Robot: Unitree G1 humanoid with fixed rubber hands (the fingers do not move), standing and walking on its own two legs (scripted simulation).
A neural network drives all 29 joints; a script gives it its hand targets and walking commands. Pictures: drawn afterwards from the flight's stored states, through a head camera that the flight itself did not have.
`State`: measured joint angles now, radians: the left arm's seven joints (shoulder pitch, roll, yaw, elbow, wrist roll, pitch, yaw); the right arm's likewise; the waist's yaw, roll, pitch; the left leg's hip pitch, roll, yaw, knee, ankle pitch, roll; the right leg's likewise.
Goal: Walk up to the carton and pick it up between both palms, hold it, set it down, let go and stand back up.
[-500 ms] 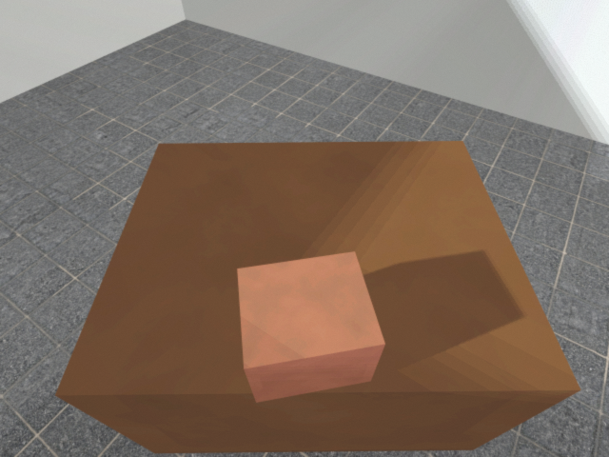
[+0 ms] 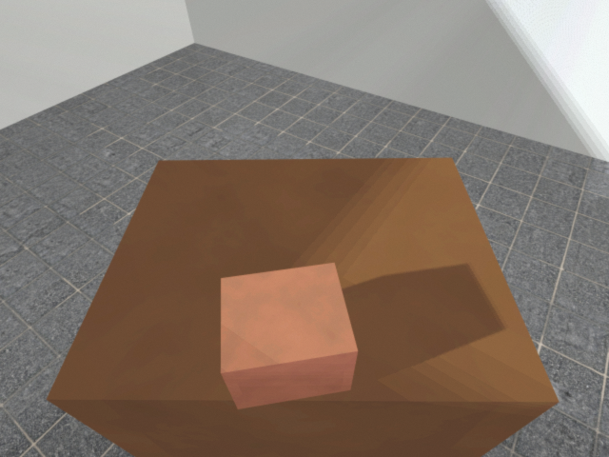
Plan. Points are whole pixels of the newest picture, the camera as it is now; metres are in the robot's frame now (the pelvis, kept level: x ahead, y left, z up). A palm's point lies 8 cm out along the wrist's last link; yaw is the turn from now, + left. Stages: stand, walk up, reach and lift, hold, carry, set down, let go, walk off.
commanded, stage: walk up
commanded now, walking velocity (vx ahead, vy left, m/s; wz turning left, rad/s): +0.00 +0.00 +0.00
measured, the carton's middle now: (286, 335) +0.37 +0.05 -0.14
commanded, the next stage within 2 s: none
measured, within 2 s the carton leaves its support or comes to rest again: neither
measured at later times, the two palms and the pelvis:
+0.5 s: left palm out of the picture -0.02 +0.23 -0.16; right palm out of the picture -0.01 -0.19 -0.15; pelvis -0.01 +0.01 -0.01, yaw +4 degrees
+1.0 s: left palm out of the picture -0.08 +0.28 -0.15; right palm out of the picture +0.02 -0.18 -0.15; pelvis -0.02 +0.05 -0.01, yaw +8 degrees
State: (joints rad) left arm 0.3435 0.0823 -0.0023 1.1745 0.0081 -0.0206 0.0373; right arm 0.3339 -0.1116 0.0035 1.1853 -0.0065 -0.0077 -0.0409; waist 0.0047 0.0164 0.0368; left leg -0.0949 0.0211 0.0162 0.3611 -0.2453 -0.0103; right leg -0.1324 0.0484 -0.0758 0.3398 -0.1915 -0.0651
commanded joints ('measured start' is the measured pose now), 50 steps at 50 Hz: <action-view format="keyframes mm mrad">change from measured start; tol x16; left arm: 1 78 83 12 -12 1 -9 5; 39 51 102 29 -46 5 2 -2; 41 158 374 118 -85 16 8 53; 45 -99 130 74 -144 4 15 53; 50 -4 185 74 -116 29 10 33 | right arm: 1 93 -45 -4 1 0 -7 -4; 40 -20 -233 -75 -102 9 16 5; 50 -1 -56 -51 -180 -14 16 11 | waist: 1 -3 -15 62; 40 92 110 87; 45 -51 -256 18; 50 -4 -179 -22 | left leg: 1 -77 72 -61 -44 77 33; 23 -230 55 -120 121 131 42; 39 -132 58 -147 -72 101 68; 41 -535 -49 13 454 -244 -4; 43 -505 43 -30 752 -259 -24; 45 -232 20 -9 694 -181 4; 50 -222 4 67 262 -141 -3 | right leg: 1 -14 -152 160 -90 30 2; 27 -41 -157 29 124 21 10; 39 -3 -162 78 -28 25 21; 42 100 -659 445 -125 -13 -187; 45 -272 -280 8 -112 -74 -54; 50 -89 -301 16 40 116 -78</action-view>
